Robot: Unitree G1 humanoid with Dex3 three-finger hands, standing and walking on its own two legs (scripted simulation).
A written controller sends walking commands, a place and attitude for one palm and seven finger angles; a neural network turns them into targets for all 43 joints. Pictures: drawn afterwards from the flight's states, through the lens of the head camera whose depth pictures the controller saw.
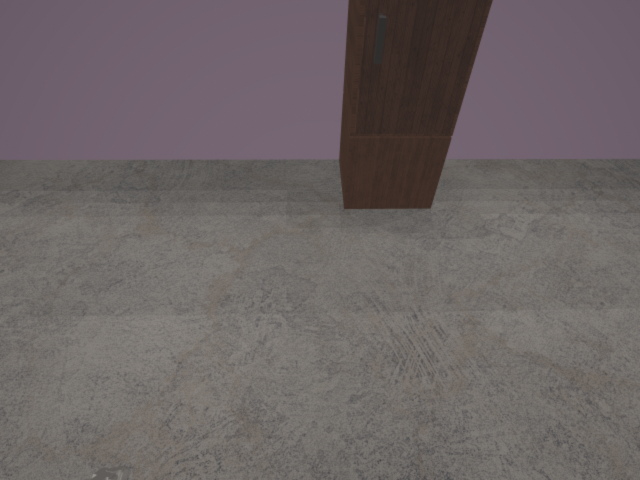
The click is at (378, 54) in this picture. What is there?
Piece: cupboard door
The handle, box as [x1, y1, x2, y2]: [374, 13, 386, 63]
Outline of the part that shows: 381,13 379,13 374,63 380,63 386,20 386,17 383,16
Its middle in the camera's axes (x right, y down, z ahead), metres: +0.19 -0.65 +1.26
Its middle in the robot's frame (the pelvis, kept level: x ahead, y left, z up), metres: +1.39 -0.11 +0.02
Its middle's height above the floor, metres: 0.79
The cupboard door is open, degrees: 0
